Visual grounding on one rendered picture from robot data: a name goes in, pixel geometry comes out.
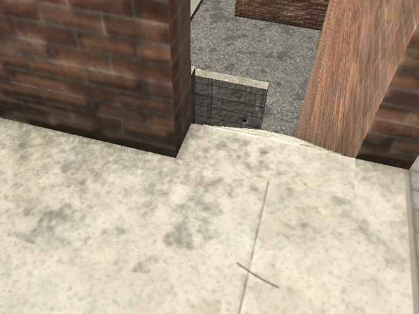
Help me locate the stairs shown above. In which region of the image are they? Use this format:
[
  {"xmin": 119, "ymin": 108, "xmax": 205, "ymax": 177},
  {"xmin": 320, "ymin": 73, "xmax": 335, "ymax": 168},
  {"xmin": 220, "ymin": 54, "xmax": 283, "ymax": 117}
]
[{"xmin": 204, "ymin": 124, "xmax": 343, "ymax": 156}]

